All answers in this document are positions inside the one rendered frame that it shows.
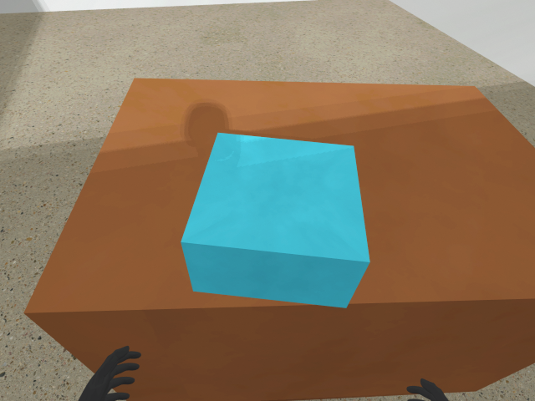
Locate carton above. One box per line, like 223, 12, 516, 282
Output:
181, 133, 370, 308

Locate right robot hand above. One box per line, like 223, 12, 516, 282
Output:
407, 378, 449, 401

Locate left robot hand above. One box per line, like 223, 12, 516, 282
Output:
79, 346, 141, 401

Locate pedestal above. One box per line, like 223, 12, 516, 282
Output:
24, 78, 535, 401

